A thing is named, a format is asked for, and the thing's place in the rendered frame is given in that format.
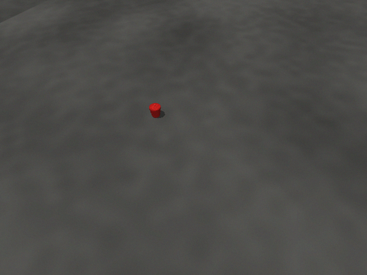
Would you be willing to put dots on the cup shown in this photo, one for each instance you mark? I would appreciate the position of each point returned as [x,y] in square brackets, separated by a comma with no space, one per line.
[155,109]

